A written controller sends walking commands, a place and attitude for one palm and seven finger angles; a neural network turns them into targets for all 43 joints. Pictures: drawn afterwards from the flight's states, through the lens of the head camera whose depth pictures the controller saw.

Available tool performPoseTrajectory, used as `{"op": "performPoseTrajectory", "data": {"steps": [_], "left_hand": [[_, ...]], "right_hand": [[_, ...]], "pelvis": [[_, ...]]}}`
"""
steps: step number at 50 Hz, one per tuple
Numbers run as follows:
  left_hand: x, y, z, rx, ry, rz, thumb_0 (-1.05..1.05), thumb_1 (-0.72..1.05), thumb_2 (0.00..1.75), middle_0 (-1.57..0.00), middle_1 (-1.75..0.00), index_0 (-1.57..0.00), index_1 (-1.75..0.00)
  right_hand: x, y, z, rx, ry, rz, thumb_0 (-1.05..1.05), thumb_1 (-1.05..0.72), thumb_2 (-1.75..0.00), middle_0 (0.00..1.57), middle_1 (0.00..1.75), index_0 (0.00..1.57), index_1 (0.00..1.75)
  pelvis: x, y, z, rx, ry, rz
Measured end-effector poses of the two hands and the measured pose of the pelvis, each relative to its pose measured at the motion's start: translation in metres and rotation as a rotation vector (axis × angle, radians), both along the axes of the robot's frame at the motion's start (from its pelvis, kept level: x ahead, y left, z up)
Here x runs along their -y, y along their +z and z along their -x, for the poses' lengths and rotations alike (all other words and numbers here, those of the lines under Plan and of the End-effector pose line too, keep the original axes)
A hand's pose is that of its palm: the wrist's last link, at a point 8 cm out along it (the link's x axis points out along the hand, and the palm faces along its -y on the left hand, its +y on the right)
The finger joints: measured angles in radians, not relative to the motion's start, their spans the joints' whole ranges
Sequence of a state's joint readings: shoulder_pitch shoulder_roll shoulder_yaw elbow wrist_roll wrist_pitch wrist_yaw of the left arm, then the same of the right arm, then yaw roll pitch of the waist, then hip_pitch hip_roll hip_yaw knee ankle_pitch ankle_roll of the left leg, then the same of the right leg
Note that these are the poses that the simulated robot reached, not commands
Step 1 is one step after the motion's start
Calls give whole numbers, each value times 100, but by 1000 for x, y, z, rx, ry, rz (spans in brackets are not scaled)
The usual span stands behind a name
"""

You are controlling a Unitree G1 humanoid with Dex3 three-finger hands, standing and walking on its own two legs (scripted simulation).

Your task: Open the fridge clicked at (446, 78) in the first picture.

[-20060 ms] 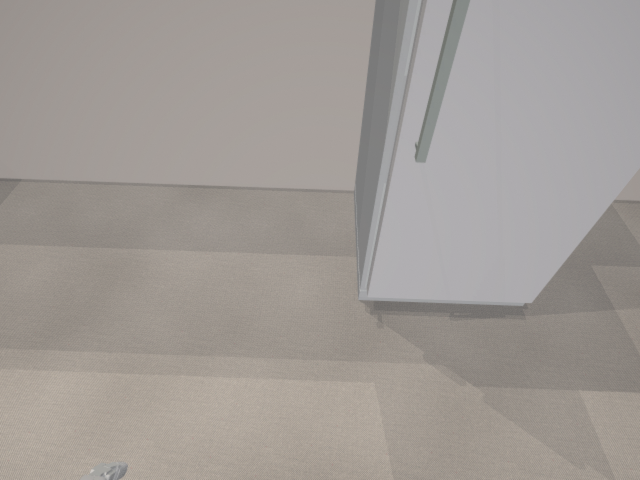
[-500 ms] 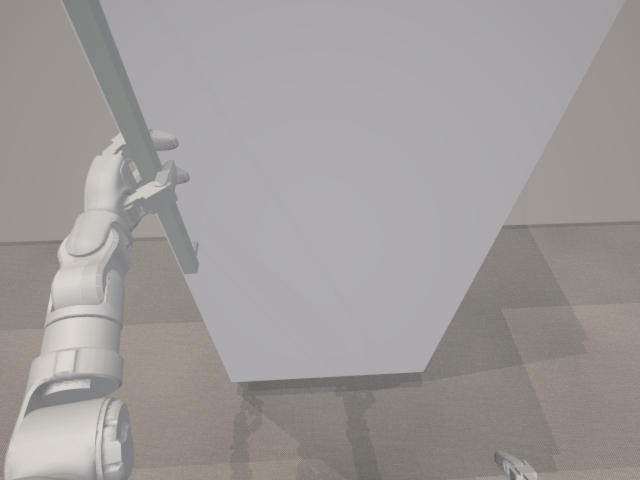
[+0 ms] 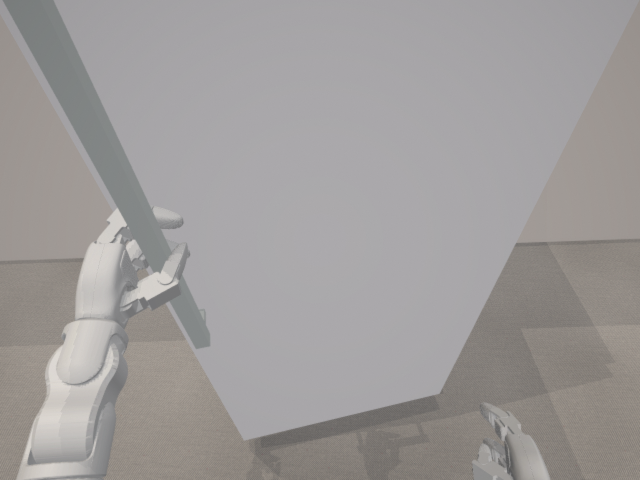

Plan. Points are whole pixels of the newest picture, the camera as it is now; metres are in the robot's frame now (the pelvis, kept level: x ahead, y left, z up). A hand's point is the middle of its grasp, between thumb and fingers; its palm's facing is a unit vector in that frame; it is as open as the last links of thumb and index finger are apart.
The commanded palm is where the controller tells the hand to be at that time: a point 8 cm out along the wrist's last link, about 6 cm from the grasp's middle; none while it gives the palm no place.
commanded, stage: walk backward, drawing the door open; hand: left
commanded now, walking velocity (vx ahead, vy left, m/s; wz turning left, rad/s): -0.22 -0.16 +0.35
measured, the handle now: (144, 210) +0.34 +0.21 +0.20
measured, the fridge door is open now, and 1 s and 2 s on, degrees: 11 45 75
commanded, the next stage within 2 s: stop walking and hold the door back in 1.76 s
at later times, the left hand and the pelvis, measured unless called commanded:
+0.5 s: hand (207, 408) +0.16 +0.11 +0.14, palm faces +0.28 -0.93 -0.22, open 6.6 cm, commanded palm +0.12 +0.15 +0.15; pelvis -0.11 -0.07 -0.01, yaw +5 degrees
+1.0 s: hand out of the picture +0.04 -0.02 +0.14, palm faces +0.40 -0.89 -0.24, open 7.3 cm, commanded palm -0.01 +0.01 +0.15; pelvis -0.15 -0.22 -0.01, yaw +32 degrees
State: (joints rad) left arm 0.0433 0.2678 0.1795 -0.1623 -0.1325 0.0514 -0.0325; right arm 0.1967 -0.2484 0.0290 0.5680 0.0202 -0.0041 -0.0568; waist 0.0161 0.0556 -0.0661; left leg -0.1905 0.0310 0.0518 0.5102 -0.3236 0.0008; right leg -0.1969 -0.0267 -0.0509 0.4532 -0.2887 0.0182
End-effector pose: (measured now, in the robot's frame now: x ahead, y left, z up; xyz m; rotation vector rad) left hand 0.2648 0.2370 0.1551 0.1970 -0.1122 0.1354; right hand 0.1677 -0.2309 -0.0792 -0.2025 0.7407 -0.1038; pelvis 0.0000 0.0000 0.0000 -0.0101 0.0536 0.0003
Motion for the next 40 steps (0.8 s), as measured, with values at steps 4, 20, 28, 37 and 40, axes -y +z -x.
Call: {"op": "performPoseTrajectory", "data": {"steps": [4, 20, 28, 37, 40], "left_hand": [[9, 0, 19, 11, 42, -23, -5, 62, 76, -43, -140, -36, -140], [59, -1, 105, 31, 135, -34, -6, 65, 71, -44, -140, -30, -140], [94, -4, 159, 61, 115, -51, -8, 65, 69, -38, -139, -22, -131], [130, -8, 206, 88, 82, -81, -8, 68, 73, -32, -132, -13, -116], [147, -6, 222, 64, 108, -75, -7, 67, 75, -31, -130, -14, -117]], "right_hand": [[-4, 6, -5, 14, 15, -4, 1, -90, -89, 20, 30, 20, 30], [28, -18, 82, -51, 11, -73, 1, -90, -89, 21, 30, 20, 30], [75, -39, 144, -114, -40, -3, 1, -90, -89, 20, 30, 20, 30], [93, -48, 185, -164, 52, 11, 1, -91, -90, 20, 30, 19, 30], [97, -46, 182, -219, 162, -8, 1, -90, -89, 20, 30, 20, 30]], "pelvis": [[2, 3, 10, 17, 7, -3], [52, -2, 81, 40, 63, -19], [78, -16, 120, 64, 114, -8], [120, -19, 155, 79, 240, -11], [146, -9, 159, 53, 325, 15]]}}
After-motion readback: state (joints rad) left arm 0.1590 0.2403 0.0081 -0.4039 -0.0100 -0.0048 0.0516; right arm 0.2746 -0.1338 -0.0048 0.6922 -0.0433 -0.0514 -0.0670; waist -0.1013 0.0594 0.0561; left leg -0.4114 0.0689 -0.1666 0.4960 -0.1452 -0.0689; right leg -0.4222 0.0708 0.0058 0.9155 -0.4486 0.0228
